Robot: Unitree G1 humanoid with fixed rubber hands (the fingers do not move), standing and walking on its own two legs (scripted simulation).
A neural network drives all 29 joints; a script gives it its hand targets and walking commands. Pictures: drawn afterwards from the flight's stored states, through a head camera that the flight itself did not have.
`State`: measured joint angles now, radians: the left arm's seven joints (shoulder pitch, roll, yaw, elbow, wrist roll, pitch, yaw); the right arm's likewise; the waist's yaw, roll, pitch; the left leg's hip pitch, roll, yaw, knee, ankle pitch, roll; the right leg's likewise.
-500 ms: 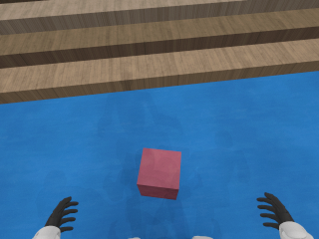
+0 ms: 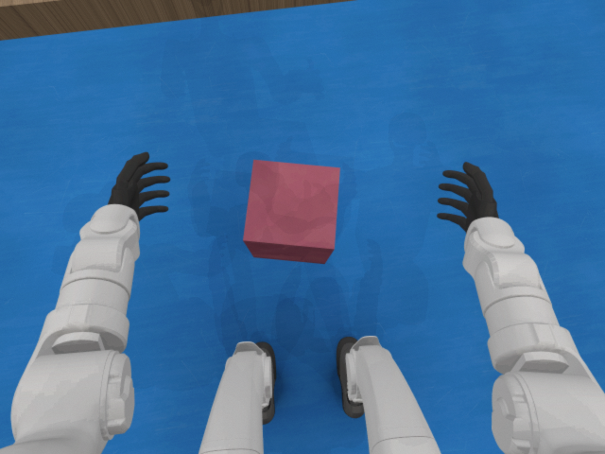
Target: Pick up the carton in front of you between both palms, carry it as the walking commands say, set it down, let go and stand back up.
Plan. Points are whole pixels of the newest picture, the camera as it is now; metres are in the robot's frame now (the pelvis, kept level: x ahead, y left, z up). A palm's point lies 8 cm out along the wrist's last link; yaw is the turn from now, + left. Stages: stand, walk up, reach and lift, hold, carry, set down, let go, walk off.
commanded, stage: reach and lift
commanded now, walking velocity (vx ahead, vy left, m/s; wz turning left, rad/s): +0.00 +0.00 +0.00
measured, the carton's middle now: (292, 217) +0.54 +0.01 -0.56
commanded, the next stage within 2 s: none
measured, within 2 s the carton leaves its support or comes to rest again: neither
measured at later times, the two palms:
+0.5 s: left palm (176, 129) +0.58 +0.19 -0.15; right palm (413, 153) +0.52 -0.18 -0.15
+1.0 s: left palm (208, 194) +0.55 +0.19 -0.39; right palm (380, 205) +0.51 -0.19 -0.39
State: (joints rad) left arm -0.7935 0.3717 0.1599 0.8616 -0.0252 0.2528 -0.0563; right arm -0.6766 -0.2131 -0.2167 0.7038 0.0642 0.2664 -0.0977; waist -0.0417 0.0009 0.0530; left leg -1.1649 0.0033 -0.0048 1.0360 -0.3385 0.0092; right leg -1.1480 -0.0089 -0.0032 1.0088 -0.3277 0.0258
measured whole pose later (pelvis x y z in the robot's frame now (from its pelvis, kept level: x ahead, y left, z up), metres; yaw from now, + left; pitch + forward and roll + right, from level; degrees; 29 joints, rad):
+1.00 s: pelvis -0.03 -0.01 -0.24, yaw -2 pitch +47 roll -4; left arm -1.52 0.51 0.07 1.11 -0.13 0.14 0.01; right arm -1.34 -0.21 -0.27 0.89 0.16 0.15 -0.20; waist -0.05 -0.02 0.17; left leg -2.20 -0.02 -0.07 1.92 -0.54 -0.01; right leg -2.16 0.03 0.00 1.88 -0.54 0.05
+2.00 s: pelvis -0.04 +0.00 -0.32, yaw -2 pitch +34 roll -4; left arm -1.75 0.45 0.05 1.25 -0.08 0.17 0.00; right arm -1.59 -0.19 -0.36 1.03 0.04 0.17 -0.14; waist -0.02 -0.03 0.51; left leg -2.23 -0.01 -0.05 2.24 -0.59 0.00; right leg -2.19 0.06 0.01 2.20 -0.59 0.07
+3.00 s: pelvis -0.03 -0.02 -0.15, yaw +2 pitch +42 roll -1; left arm -1.03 0.03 0.42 0.65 0.26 0.46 -0.02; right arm -0.96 0.09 -0.53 0.55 -0.23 0.44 -0.07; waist -0.01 -0.02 -0.19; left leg -1.89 -0.05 -0.06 1.62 -0.47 -0.03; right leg -1.86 0.06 0.05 1.61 -0.49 0.05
